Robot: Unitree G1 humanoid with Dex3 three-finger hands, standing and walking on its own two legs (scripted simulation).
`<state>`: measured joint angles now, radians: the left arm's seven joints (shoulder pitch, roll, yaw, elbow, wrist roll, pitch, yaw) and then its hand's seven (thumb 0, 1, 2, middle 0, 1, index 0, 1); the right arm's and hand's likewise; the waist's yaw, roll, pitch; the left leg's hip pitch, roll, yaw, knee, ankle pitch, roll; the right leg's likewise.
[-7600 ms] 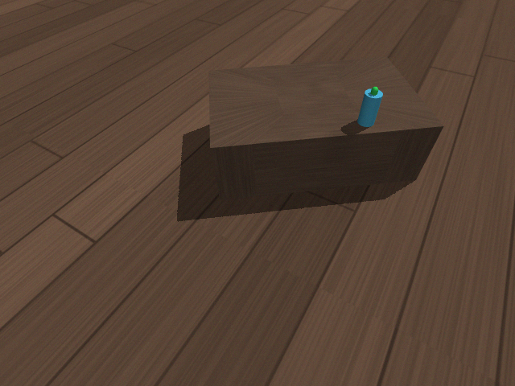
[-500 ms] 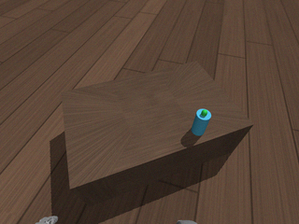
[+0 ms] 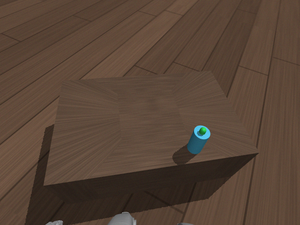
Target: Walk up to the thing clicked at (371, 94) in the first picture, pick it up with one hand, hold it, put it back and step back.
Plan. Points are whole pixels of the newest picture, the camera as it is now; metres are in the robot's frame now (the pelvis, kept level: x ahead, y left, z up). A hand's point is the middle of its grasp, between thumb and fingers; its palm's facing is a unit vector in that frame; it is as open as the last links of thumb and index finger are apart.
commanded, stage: walk up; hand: right
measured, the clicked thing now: (198, 138) +0.54 -0.21 -0.29
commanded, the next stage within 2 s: none
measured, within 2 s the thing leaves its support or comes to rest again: neither
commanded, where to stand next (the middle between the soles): +0.11 -0.08 m, yaw +11 degrees
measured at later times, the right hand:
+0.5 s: hand (276, 206) +0.21 -0.38 -0.14, palm faces -0.20 +0.90 -0.39, open 7.4 cm
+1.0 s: hand (255, 195) +0.24 -0.32 -0.13, palm faces -0.25 +0.90 -0.36, open 7.4 cm
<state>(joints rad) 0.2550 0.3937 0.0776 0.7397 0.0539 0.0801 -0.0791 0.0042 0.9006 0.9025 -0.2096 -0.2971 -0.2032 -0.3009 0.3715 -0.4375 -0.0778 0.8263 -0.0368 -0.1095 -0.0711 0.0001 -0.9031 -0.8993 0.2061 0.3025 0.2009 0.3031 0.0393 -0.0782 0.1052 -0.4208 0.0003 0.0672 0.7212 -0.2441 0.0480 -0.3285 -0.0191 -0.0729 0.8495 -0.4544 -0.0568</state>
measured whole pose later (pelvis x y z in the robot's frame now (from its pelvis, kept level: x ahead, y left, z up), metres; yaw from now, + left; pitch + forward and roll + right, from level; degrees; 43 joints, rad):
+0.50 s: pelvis +0.07 -0.12 +0.01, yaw +9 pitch -2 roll +2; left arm 0.26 0.38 0.04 0.86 0.02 -0.04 0.00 0.00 0.90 0.90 -0.21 -0.30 -0.20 -0.30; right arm 0.19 -0.45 -0.06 0.84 -0.01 0.01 -0.01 0.00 -0.91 -0.90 0.20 0.30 0.20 0.30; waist 0.04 0.05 0.14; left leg -0.49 -0.03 -0.07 1.02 -0.48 0.01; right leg -0.29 -0.09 -0.07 0.74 -0.42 0.01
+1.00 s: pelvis +0.05 -0.09 +0.00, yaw +13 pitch -3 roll -1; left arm 0.24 0.41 0.04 0.91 0.01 -0.03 0.03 0.00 0.90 0.90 -0.21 -0.30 -0.20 -0.30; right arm 0.11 -0.40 -0.04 0.81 -0.02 0.04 0.03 0.00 -0.90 -0.90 0.21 0.30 0.20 0.30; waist 0.01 0.04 0.14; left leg -0.42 0.01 0.00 0.79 -0.32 0.03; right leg -0.32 -0.02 -0.05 0.74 -0.38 -0.01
